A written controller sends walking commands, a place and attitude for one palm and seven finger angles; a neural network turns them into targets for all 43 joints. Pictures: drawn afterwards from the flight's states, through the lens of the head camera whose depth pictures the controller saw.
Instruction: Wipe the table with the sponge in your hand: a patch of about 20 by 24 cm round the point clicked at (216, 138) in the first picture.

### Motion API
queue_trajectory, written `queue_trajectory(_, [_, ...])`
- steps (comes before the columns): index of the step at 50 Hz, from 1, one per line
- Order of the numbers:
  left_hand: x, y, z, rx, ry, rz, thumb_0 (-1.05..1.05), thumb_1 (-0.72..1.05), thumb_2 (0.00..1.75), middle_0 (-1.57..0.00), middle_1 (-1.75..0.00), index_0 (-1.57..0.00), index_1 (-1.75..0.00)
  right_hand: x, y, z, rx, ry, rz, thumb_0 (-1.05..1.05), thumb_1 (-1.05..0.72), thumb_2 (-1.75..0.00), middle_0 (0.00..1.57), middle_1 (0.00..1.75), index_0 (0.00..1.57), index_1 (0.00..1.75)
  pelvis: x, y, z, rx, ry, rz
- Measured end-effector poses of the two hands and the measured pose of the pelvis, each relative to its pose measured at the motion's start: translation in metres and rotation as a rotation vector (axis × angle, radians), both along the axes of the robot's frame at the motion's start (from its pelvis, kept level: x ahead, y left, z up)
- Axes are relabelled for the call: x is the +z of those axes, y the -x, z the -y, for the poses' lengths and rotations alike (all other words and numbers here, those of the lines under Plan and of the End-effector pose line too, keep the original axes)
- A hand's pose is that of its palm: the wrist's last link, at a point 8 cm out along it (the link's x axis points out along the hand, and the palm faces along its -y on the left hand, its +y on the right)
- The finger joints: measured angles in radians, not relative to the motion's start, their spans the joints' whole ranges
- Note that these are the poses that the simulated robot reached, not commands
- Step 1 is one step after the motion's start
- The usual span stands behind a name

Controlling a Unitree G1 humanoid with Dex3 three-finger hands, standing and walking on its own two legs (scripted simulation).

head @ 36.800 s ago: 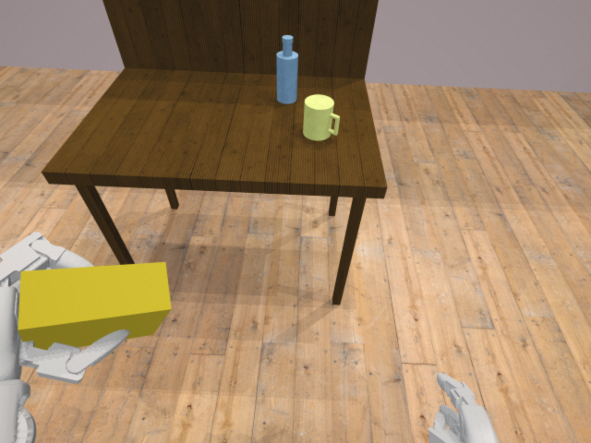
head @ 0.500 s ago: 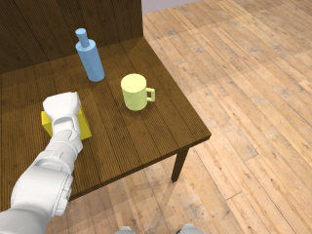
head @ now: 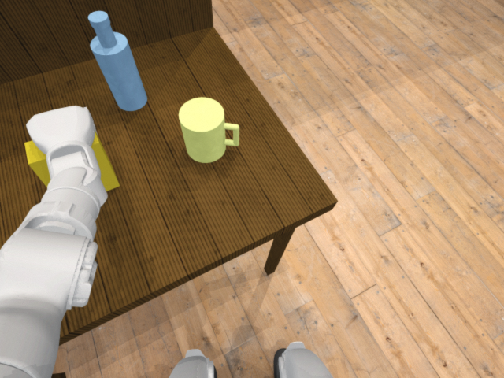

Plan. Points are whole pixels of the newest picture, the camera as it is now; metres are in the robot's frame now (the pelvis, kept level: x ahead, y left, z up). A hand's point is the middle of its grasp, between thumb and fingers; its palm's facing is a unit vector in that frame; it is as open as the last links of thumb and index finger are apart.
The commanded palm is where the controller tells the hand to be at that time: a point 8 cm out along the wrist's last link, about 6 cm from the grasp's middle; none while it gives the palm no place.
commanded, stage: wipe forward along the third lane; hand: left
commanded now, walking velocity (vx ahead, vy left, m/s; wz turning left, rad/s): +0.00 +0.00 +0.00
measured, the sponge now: (81, 174) +0.47 +0.28 -0.03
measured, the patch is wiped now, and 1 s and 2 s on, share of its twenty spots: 0.95 1.00 1.00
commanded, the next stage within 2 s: wipe back along the third lane in 0.22 s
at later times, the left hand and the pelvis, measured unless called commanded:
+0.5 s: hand (76, 144) +0.50 +0.28 +0.01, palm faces -0.13 +0.05 -0.99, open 9.6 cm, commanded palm +0.48 +0.25 +0.03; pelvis +0.01 +0.00 +0.00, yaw -1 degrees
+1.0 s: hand (81, 158) +0.47 +0.27 +0.01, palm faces -0.10 +0.03 -0.99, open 9.7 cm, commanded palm +0.43 +0.23 +0.04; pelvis +0.04 +0.01 +0.02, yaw +0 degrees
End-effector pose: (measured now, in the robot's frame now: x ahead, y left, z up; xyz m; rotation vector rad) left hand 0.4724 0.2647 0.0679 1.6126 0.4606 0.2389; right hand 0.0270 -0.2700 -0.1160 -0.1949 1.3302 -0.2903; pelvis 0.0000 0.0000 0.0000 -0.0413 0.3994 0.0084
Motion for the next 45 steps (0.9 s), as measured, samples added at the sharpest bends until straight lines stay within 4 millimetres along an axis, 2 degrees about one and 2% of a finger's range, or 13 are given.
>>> queue_trajectory(9, [-0.001,-0.015,-0.003,-0.011,-0.002,-0.002,0.01,-0.50,1.12,-0.80,-1.37,-0.79,-1.39,-0.002,0.013,-0.003,-0.022,-0.007,-0.065,0.01,-0.90,-0.90,0.20,0.30,0.20,0.30,-0.002,-0.007,0.000,-0.002,0.008,-0.023])
queue_trajectory(19, [-0.002,-0.022,-0.008,0.000,0.014,0.000,0.01,-0.50,1.12,-0.80,-1.37,-0.79,-1.39,-0.003,0.014,-0.003,-0.026,-0.012,-0.081,0.01,-0.90,-0.90,0.20,0.30,0.21,0.30,-0.005,-0.008,0.000,-0.004,0.013,-0.034])
queue_trajectory(27, [-0.003,-0.016,-0.005,-0.034,-0.008,0.029,0.00,-0.49,1.12,-0.78,-1.40,-0.76,-1.42,-0.002,0.010,-0.005,-0.030,-0.023,-0.083,0.01,-0.90,-0.90,0.20,0.30,0.20,0.30,-0.002,-0.010,-0.002,-0.009,0.014,-0.029])
queue_trajectory(34, [-0.001,-0.003,-0.001,-0.036,0.005,0.045,0.00,-0.47,1.12,-0.75,-1.43,-0.73,-1.45,0.000,-0.011,-0.012,-0.019,-0.049,-0.053,0.01,-0.90,-0.90,0.20,0.30,0.20,0.30,0.005,-0.018,-0.004,-0.007,0.010,-0.003])
queue_trajectory(45, [-0.002,0.006,0.004,-0.035,0.015,0.034,0.00,-0.46,1.12,-0.74,-1.44,-0.72,-1.46,0.005,-0.066,-0.018,0.030,-0.068,0.039,0.01,-0.90,-0.90,0.20,0.30,0.20,0.30,0.013,-0.032,-0.006,-0.001,0.003,0.029])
